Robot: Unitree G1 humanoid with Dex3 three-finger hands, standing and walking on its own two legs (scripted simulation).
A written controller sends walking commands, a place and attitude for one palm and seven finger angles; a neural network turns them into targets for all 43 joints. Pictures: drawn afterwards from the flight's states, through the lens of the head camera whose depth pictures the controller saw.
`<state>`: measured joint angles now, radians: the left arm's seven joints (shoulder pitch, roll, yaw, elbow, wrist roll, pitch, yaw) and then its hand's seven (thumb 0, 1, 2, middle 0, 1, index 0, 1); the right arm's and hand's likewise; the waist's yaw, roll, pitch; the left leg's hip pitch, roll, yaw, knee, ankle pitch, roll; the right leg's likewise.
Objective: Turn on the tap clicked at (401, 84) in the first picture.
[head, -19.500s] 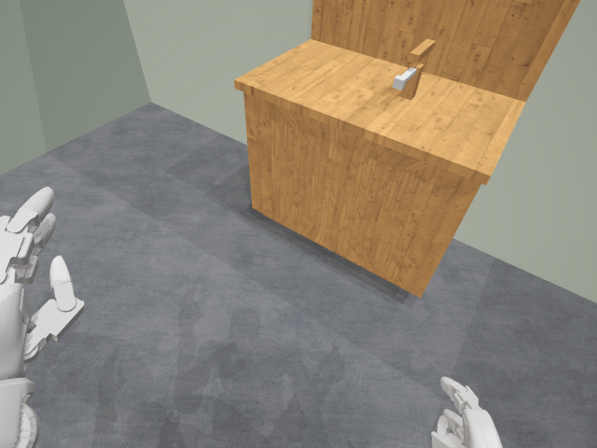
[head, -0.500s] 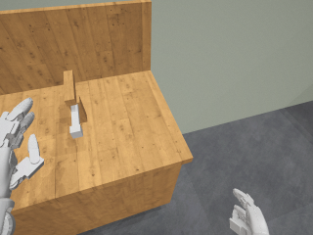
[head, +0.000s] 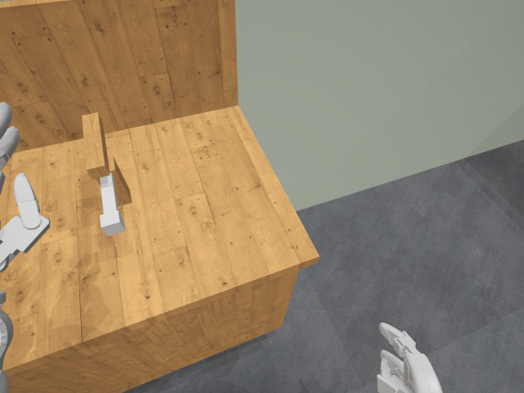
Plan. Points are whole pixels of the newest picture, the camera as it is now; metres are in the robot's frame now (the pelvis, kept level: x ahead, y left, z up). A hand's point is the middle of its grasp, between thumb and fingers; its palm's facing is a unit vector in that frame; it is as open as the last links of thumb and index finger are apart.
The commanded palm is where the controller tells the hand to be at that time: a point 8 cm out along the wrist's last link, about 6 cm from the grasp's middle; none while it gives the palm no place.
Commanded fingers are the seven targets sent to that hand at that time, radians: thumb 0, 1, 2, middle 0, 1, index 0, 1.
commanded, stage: come to a stop and stand still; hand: left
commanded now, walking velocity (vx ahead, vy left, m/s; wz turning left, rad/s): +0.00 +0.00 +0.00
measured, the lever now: (112, 223) +0.35 +0.27 +0.02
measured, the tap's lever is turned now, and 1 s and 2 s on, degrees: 0 0 0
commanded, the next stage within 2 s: look again from close up in 0.58 s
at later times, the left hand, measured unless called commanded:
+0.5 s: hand (43, 236) +0.25 +0.27 +0.16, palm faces +0.37 -0.84 -0.39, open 7.4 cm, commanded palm +0.19 +0.29 +0.18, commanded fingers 0.00 0.90 0.90 -0.20 -0.30 -0.20 -0.30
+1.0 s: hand (52, 271) +0.21 +0.24 +0.15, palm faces +0.36 -0.87 -0.34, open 7.4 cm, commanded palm +0.15 +0.28 +0.18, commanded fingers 0.00 0.90 0.90 -0.20 -0.30 -0.20 -0.30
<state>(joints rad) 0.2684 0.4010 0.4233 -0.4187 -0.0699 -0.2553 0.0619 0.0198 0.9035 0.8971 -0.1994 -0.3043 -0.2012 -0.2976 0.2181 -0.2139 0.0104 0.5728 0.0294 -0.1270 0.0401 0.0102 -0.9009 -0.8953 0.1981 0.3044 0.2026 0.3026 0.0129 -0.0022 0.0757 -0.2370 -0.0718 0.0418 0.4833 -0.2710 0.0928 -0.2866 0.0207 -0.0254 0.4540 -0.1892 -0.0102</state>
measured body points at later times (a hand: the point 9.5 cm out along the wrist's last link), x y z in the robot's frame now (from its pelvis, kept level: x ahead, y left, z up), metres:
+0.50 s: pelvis +0.03 +0.01 +0.00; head +0.06 +0.04 +0.45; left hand +0.22 +0.31 +0.18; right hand +0.24 -0.20 -0.06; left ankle -0.01 +0.05 -0.74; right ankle +0.03 -0.11 -0.74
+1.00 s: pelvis +0.00 -0.01 +0.00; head +0.00 +0.01 +0.45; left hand +0.19 +0.29 +0.17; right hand +0.16 -0.23 -0.07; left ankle -0.01 +0.05 -0.74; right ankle +0.03 -0.11 -0.74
